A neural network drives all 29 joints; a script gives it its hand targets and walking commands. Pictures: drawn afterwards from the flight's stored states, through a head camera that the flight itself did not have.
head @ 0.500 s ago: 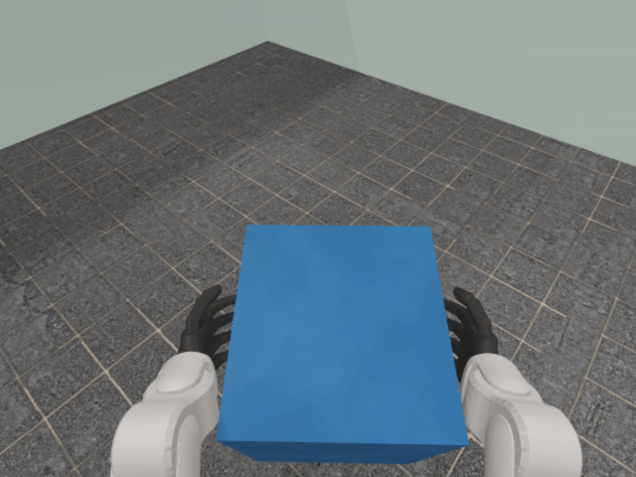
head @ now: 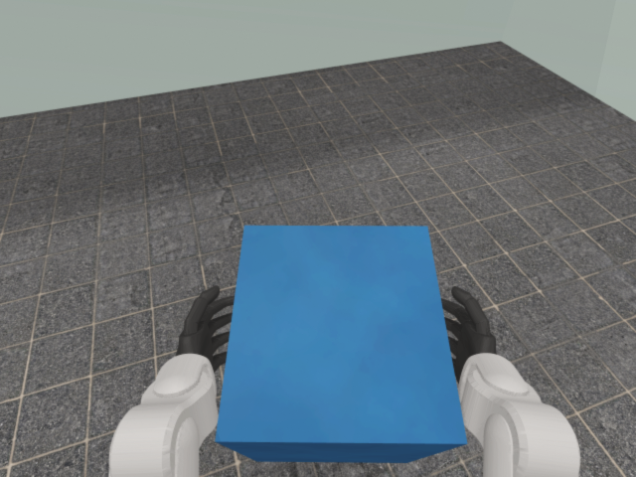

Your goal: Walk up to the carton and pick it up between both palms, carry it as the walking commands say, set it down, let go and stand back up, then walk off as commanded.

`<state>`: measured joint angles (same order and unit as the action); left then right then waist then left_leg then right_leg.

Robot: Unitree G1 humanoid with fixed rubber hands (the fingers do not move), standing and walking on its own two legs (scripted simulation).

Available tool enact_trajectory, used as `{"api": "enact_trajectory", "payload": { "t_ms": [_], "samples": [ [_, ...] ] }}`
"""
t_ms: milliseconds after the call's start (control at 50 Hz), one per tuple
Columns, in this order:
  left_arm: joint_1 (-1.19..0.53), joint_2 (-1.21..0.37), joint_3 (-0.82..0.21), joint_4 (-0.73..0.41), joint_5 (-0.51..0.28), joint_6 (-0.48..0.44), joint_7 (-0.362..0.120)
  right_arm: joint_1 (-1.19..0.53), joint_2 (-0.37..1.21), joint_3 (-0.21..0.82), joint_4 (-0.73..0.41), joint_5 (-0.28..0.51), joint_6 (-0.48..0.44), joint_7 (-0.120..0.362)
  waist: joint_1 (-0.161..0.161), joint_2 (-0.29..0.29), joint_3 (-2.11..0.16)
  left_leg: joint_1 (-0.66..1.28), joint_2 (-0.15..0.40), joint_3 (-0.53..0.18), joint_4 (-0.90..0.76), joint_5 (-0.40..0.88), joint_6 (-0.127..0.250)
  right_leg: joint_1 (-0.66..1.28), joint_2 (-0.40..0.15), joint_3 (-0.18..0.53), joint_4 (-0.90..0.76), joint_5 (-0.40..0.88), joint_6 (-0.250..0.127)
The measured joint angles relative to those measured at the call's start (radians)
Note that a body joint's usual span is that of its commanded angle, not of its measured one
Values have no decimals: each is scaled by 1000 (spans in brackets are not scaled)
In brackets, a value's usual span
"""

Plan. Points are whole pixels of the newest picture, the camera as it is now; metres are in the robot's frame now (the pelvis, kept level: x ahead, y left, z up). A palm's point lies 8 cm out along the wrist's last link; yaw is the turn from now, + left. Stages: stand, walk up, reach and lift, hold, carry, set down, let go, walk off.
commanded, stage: carry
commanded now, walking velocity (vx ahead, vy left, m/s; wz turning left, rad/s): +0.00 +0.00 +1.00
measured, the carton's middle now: (333, 355) +0.26 -0.01 +0.03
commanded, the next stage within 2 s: none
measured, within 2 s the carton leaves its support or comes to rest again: neither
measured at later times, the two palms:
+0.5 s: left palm out of the picture +0.06 +0.28 +0.10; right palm (310, 397) +0.19 +0.02 +0.09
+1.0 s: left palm out of the picture -0.17 +0.34 +0.08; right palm out of the picture +0.08 +0.19 +0.08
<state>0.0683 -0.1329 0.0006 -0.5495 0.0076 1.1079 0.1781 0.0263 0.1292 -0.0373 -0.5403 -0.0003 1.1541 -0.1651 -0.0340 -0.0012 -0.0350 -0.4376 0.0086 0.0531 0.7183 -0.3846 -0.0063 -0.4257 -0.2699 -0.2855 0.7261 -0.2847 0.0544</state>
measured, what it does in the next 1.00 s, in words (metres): walks backwards, turning left: right foot, then left foot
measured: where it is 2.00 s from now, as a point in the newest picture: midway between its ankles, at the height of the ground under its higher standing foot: outside the picture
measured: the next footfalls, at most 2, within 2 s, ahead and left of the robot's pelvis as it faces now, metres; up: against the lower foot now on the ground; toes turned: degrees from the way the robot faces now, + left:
right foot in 0.30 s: +0.04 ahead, -0.07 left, +0.00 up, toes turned +12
left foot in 0.54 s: -0.12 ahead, +0.20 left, +0.00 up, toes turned +33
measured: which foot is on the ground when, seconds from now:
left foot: down 0.00-0.32, up 0.34-0.52, down 0.54-0.78, up 0.80-0.96, down 0.98-1.00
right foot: down 0.00-0.02, up 0.04-0.28, down 0.30-0.56, up 0.58-0.74, down 0.76-1.00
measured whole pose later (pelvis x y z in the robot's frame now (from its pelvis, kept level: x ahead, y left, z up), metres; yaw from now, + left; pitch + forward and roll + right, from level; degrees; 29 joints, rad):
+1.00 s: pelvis -0.16 +0.06 -0.01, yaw +61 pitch +3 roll +1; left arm 0.07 -0.13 0.02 -0.55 0.01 1.11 0.17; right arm 0.01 0.13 -0.02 -0.52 0.00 1.16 -0.17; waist -0.04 -0.02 -0.03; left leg -0.44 -0.03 0.08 0.70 -0.31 0.01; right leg -0.44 -0.29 -0.26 0.78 -0.34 0.08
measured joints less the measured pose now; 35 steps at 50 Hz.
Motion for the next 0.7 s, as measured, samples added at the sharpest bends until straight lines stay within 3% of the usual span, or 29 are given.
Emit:
{"api": "enact_trajectory", "payload": {
  "t_ms": [20,40,80,140,220,280,320,360,400,440,500,540,560,580,620,700],
  "samples": [
    [-12,1,5,-3,1,0,0,-9,0,2,4,-1,-9,1,-7,-16,-5,-3,-16,9,-22,93,18,-16,-33,1,39,-17,12],
    [-18,2,12,1,3,-1,-2,-18,0,6,17,-6,-15,3,-7,-18,-13,-26,-29,3,4,112,34,-39,-31,32,87,-107,35],
    [-27,2,26,20,6,9,-6,-27,-1,13,49,-17,-15,6,1,4,-23,-63,-36,-27,43,96,52,-87,34,116,202,-258,63],
    [-34,2,36,52,8,36,-8,-25,-1,16,83,-28,1,7,21,16,-24,-82,-68,-67,22,124,57,-131,104,184,318,-248,81],
    [-32,2,43,69,-4,39,-4,-18,0,19,92,-37,8,8,44,23,-11,-99,-128,-111,-34,193,74,-114,171,215,248,-182,69],
    [-18,1,42,56,-11,21,-3,-12,0,24,78,-36,-1,8,43,35,-9,-119,-174,-146,-72,246,78,-50,215,230,79,-153,47],
    [-13,0,29,63,-11,3,-1,-10,0,13,71,-32,-6,9,36,87,1,-119,-180,-185,-99,282,69,-10,237,208,-17,-60,-9],
    [-10,-1,18,68,-11,8,-1,19,2,8,58,-29,-8,8,29,98,-5,-143,-173,-143,-20,127,-3,13,207,168,-66,-17,-39],
    [0,-1,14,61,-13,12,-4,44,5,15,41,-29,-9,0,21,61,-13,-172,-142,-66,162,27,-36,28,154,140,-84,-9,-35],
    [5,-1,8,45,-12,13,-4,46,4,12,21,-22,-2,-3,7,37,-16,-156,-92,-36,242,-3,-40,45,110,106,-98,-5,-19],
    [-4,0,-1,9,-4,7,-4,22,2,3,-10,-5,1,-7,-9,-1,-22,-58,-32,-33,129,-56,-28,38,37,68,-53,-25,9],
    [-11,1,-6,-8,5,3,-3,2,0,-3,-21,2,2,-5,-20,-8,-44,25,-7,-41,-35,32,-17,11,-10,47,19,-61,32],
    [-16,2,2,-10,8,0,-5,-10,0,2,-9,0,-5,-5,-28,-24,-52,14,-28,-40,-37,84,-9,-10,-38,61,67,-80,43],
    [-16,2,15,-4,8,-2,-11,-20,0,11,15,-4,-13,-4,-27,-26,-60,-11,-41,-48,-1,79,-1,-36,-27,103,124,-162,61],
    [-12,1,37,4,9,15,-12,-31,-1,26,58,-9,-12,-3,-15,-4,-60,-39,-44,-77,51,44,10,-72,47,176,227,-275,87],
    [-15,1,56,33,0,43,-12,-21,0,39,90,-27,2,-1,17,12,-42,-63,-89,-140,53,64,14,-98,146,214,231,-227,78]
  ]
}}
